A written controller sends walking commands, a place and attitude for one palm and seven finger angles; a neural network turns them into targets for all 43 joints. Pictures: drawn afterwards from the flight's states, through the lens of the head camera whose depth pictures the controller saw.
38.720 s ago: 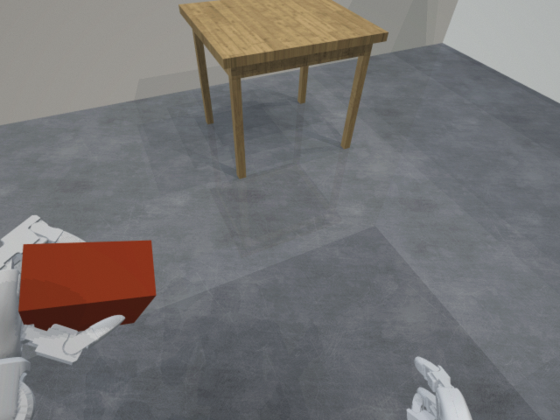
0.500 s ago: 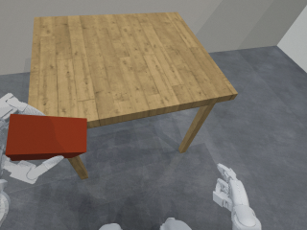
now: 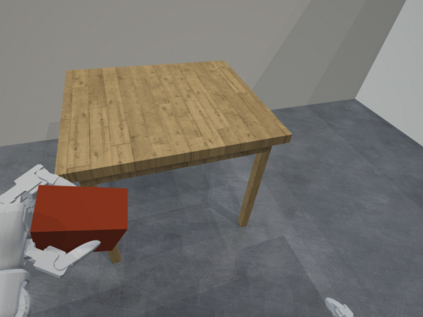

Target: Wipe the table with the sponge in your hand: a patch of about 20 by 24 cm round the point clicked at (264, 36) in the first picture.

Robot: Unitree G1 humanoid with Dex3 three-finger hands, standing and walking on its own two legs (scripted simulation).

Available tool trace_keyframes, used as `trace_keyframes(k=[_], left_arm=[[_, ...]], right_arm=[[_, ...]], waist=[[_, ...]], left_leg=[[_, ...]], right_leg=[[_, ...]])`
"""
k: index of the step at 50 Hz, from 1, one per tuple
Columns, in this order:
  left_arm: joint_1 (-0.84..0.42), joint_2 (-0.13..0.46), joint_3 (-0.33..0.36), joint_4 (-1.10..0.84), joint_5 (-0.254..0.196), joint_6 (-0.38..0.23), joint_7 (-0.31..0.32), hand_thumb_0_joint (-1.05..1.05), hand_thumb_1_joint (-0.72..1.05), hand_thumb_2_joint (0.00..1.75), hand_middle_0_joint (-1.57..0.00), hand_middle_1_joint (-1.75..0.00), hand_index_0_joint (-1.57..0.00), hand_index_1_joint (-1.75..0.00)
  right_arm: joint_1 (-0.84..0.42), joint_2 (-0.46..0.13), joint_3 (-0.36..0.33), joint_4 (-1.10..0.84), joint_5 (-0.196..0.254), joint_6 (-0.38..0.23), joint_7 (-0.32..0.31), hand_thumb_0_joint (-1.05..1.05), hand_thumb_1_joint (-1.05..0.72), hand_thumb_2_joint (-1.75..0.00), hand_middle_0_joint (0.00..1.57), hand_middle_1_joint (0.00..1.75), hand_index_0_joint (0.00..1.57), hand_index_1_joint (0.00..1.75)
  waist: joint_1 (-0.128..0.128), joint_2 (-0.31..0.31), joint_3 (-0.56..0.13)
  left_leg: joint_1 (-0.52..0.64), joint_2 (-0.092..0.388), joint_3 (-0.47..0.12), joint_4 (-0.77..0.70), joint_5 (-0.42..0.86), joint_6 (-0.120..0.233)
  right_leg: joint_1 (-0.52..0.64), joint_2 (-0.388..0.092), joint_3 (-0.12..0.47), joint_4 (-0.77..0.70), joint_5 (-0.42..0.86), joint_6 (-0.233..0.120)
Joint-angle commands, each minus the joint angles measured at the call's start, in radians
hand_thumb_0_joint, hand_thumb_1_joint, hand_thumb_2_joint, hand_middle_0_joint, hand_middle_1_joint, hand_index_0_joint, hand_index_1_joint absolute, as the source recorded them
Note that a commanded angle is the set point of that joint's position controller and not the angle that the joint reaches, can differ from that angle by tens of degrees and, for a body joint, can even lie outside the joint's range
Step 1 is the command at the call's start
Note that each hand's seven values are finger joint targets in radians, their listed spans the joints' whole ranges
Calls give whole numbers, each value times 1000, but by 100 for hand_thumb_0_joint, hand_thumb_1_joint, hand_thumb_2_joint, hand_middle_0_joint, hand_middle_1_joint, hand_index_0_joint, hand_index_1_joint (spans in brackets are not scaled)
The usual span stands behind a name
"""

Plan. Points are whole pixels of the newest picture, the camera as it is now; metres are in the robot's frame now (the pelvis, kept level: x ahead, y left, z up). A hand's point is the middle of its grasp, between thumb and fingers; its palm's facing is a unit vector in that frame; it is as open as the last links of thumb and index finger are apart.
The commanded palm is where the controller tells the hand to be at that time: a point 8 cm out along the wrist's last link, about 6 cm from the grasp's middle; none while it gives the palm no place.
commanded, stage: stop stepping back and stand still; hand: left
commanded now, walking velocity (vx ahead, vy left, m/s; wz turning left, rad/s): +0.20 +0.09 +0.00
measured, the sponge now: (93, 222) +0.23 +0.19 +0.13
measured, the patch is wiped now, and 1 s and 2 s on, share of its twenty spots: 1.00 1.00 1.00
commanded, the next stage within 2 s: stand and wait in 0.76 s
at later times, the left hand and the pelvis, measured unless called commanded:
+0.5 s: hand (42, 293) +0.12 +0.21 +0.16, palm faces +0.32 -0.89 -0.31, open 10.2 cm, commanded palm +0.08 +0.27 +0.18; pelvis -0.08 -0.01 -0.01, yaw +0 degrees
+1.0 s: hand (42, 290) +0.12 +0.20 +0.18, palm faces +0.37 -0.86 -0.35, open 10.2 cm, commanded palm +0.07 +0.25 +0.18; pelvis -0.09 -0.03 -0.01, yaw +0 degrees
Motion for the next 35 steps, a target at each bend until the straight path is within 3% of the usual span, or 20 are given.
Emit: trace_keyframes(k=[1, 2, 3, 5, 7, 10, 11, 12, 13, 14, 15, 18, 21, 23, 24, 25, 26, 27, 30, 35], left_arm=[[-58, 227, 165, -341, -14, -91, 50, 0, 10, 130, -120, -160, -120, -160], [-50, 238, 178, -369, -7, -91, 51, 0, 10, 130, -120, -160, -120, -160], [-53, 261, 203, -367, 4, -88, 51, 0, 10, 130, -120, -160, -120, -160], [-60, 252, 195, -351, 3, -86, 49, 0, 10, 130, -120, -160, -120, -160], [-58, 195, 173, -195, -11, -78, 32, 0, 10, 130, -120, -160, -120, -160], [-116, 165, 136, -77, -11, -55, 21, 0, 10, 130, -120, -160, -120, -160], [-114, 152, 116, -49, -4, -49, 14, 0, 10, 130, -120, -160, -120, -160], [-149, 184, 111, -73, -5, -46, 9, 0, 10, 130, -120, -160, -120, -160], [-225, 179, 106, -104, -23, -63, -5, 0, 10, 130, -120, -160, -120, -160], [-254, 158, 89, -103, -14, -81, -19, 0, 10, 130, -120, -160, -120, -160], [-251, 196, 108, -139, -8, -83, -19, 0, 10, 130, -120, -160, -120, -160], [-213, 212, 119, -279, -18, -81, 1, 0, 10, 130, -120, -160, -120, -160], [-142, 217, 118, -342, -13, -68, 38, 0, 10, 130, -120, -160, -120, -160], [-130, 220, 132, -369, -13, -70, 59, 0, 10, 130, -120, -160, -120, -160], [-102, 212, 141, -369, -15, -71, 67, 0, 10, 130, -120, -160, -120, -160], [-153, 218, 150, -389, -3, -75, 76, 0, 10, 130, -120, -160, -120, -160], [-203, 245, 177, -369, 18, -73, 78, 0, 10, 130, -120, -160, -120, -160], [-151, 244, 196, -247, 15, -67, 70, 0, 10, 130, -120, -160, -120, -160], [-84, 171, 139, -156, 6, -49, 55, 0, 10, 130, -120, -160, -120, -160], [-55, 131, 99, -154, -15, -43, 41, 0, 10, 130, -120, -160, -120, -160]], right_arm=[[-144, -122, -33, -198, -22, -98, -30, 0, -90, -90, 20, 30, 20, 30], [-160, -125, -39, -210, -18, -100, -25, 0, -90, -90, 20, 30, 20, 30], [-187, -108, -42, -214, -12, -109, -26, 0, -90, -90, 20, 30, 20, 30], [-156, -79, -25, -169, -7, -116, -11, 0, -90, -90, 20, 30, 20, 30], [-132, -106, -32, -128, -6, -115, 1, 0, -90, -90, 20, 30, 20, 30], [-158, -132, -34, -160, -11, -102, -13, 0, -90, -90, 20, 30, 20, 30], [-154, -118, -40, -158, -11, -92, -14, 0, -90, -90, 20, 30, 20, 30], [-196, -110, -52, -187, -5, -82, -10, 0, -90, -90, 20, 30, 20, 30], [-219, -109, -46, -175, -10, -89, -9, 0, -90, -90, 20, 30, 20, 30], [-202, -90, -38, -137, -14, -82, 1, 0, -90, -90, 20, 30, 20, 30], [-168, -89, -35, -116, -13, -73, 10, 0, -90, -90, 20, 30, 20, 30], [-185, -63, -18, -129, -15, -60, 6, 0, -90, -90, 20, 30, 20, 30], [-182, -45, -3, -141, -20, -82, -20, 0, -90, -90, 20, 30, 20, 30], [-171, -71, -7, -158, -26, -95, -34, 0, -90, -90, 20, 30, 20, 30], [-165, -113, -19, -179, -33, -98, -39, 0, -90, -90, 20, 30, 20, 30], [-181, -105, -15, -188, -24, -102, -32, 0, -90, -90, 20, 30, 20, 30], [-197, -89, -24, -201, -13, -112, -28, 0, -90, -90, 20, 30, 20, 30], [-175, -92, -35, -163, -6, -107, -16, 0, -90, -90, 20, 30, 20, 30], [-147, -82, -29, -151, 3, -97, 10, 0, -90, -90, 20, 30, 20, 30], [-190, -108, -18, -196, -13, -75, 0, 0, -90, -90, 20, 30, 20, 30]], waist=[[22, 298, -56], [30, 480, -39], [30, 428, -10], [15, 361, 65], [29, 213, 117], [63, 122, 114], [60, -89, 112], [55, -365, 93], [34, -307, 137], [10, -164, 125], [3, -134, 91], [-4, -70, 37], [15, -52, -10], [11, 97, -42], [11, 338, -26], [12, 523, 49], [21, 395, 83], [23, 273, 48], [15, 232, 117], [34, 232, 98]], left_leg=[[167, 85, -157, -558, -133, 84], [230, 230, -344, -587, -78, 137], [184, 276, -338, -584, 55, 163], [158, 268, -336, -530, 198, 163], [5, 234, -196, -492, 194, 106], [-177, 106, -85, -224, -175, 54], [-243, 3, 5, 44, -203, 29], [-343, -72, -12, 379, -195, 1], [-329, -48, -133, 522, -29, -12], [-265, -19, -135, 541, 30, -20], [-212, 0, -116, 506, 48, -19], [29, 0, -14, 267, 79, -10], [198, -24, 54, -70, -29, 14], [213, -26, 37, -340, -80, 29], [183, 99, -218, -559, -275, 85], [154, 285, -453, -675, -351, 154], [67, 317, -452, -675, -218, 186], [104, 279, -354, -605, -156, 158], [89, 230, -267, -562, -59, 127], [-70, 160, -175, -479, -211, 60]], right_leg=[[-22, -45, 109, 132, -308, -9], [-165, 54, -19, 379, -320, 41], [-237, 35, 39, 511, -328, 51], [-293, -45, 116, 505, -274, 43], [-83, -59, 89, 284, -181, 40], [265, 0, 5, -62, -69, 47], [296, -48, 83, -173, -86, 21], [216, -297, 540, -361, -377, -63], [64, -352, 666, -437, -442, -91], [-20, -337, 609, -435, -527, -104], [-63, -312, 553, -385, -516, -119], [-256, -250, 290, -370, -540, -72], [-236, -227, 224, -308, -552, -62], [-109, -166, 188, -136, -493, -45], [-114, -52, 112, 159, -432, -8], [-254, 64, -3, 493, -369, 49], [-286, 10, 110, 628, -292, 44], [-285, -6, 109, 673, -244, 48], [-251, -56, 84, 461, -172, 47], [175, 41, -49, -28, -197, 40]])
